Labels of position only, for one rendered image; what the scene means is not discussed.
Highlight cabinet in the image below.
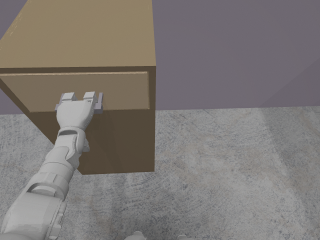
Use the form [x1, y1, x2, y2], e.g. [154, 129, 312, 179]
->
[0, 0, 156, 175]

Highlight left robot shin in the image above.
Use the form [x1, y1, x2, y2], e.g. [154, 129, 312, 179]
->
[133, 231, 144, 237]

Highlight drawer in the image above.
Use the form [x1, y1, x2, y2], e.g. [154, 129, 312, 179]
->
[0, 71, 148, 112]

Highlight left robot forearm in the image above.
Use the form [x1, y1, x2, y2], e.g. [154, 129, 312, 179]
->
[1, 126, 86, 234]

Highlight robot left hand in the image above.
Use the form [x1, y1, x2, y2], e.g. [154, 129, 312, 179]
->
[56, 91, 98, 152]

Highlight handle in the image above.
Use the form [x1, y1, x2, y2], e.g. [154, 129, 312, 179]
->
[55, 92, 104, 114]

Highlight robot left upper arm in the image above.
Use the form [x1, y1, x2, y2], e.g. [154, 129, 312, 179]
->
[0, 192, 67, 240]

